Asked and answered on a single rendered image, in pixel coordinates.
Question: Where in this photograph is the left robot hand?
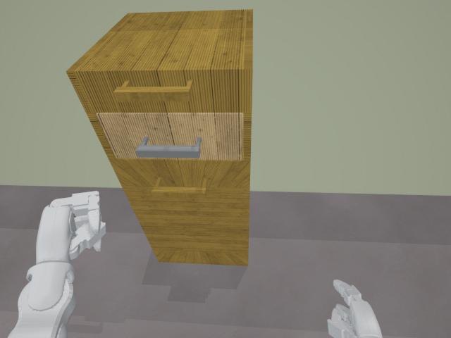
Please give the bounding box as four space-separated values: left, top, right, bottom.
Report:
36 191 106 265

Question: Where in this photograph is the right robot hand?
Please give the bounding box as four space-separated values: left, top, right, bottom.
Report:
327 280 382 338

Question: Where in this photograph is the robot left forearm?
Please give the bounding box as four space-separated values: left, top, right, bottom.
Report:
8 261 76 338

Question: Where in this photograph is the handle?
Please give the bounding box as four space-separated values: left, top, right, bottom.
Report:
135 137 202 158
113 87 192 102
152 187 206 199

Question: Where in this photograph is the cabinet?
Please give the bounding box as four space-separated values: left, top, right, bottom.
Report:
66 9 253 266

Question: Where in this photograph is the drawer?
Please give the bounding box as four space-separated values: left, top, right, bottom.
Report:
96 113 244 160

